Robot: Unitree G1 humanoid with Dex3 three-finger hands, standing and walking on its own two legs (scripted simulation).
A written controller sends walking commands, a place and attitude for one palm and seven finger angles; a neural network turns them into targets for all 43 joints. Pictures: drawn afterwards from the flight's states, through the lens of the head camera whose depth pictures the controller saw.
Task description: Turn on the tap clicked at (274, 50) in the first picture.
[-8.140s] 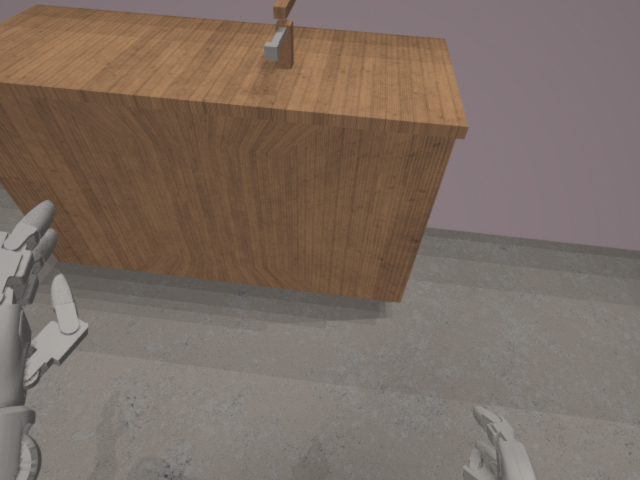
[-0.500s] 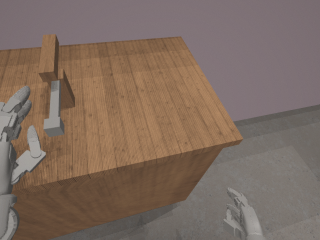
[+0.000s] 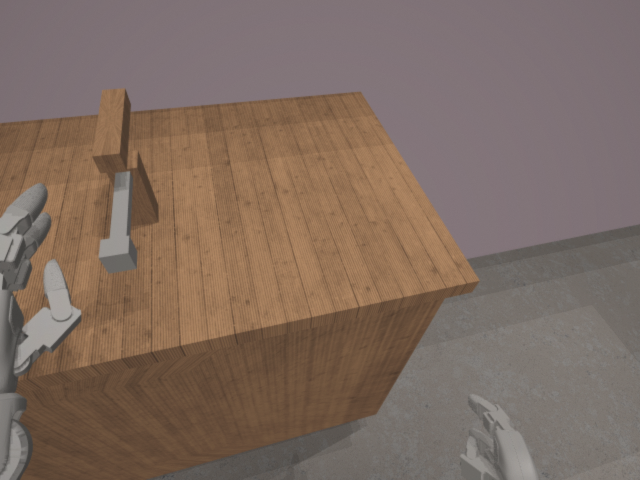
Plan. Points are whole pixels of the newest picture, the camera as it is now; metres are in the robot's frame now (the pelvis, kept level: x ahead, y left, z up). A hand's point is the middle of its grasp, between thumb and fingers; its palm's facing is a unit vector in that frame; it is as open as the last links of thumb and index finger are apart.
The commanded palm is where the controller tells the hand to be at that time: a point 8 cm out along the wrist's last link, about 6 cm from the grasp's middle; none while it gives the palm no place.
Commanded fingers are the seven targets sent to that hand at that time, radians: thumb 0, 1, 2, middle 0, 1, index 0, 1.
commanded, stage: look again from close up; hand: left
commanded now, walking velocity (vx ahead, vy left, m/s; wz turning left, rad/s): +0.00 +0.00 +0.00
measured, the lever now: (118, 254) +0.30 +0.25 +0.14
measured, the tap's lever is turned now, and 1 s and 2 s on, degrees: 0 0 0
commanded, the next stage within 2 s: shuffle to correct the standing spot in 0.06 s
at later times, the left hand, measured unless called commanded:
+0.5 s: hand (96, 328) +0.21 +0.22 +0.16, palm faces +0.36 -0.85 -0.39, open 7.4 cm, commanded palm +0.14 +0.26 +0.17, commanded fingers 0.00 0.90 0.90 -0.20 -0.30 -0.20 -0.30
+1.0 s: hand (168, 347) +0.19 +0.16 +0.16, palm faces +0.24 -0.84 -0.49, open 7.4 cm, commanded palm +0.13 +0.20 +0.17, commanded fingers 0.00 0.90 0.90 -0.20 -0.30 -0.20 -0.30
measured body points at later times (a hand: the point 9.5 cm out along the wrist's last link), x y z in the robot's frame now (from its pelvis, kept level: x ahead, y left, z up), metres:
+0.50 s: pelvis -0.02 -0.02 +0.00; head +0.02 +0.00 +0.45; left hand +0.18 +0.27 +0.18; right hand +0.17 -0.23 -0.08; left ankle +0.02 +0.07 -0.74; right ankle -0.01 -0.14 -0.74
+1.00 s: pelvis -0.04 -0.07 -0.01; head +0.03 -0.06 +0.43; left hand +0.17 +0.20 +0.19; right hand +0.13 -0.32 -0.09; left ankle +0.02 +0.07 -0.74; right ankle -0.01 -0.14 -0.74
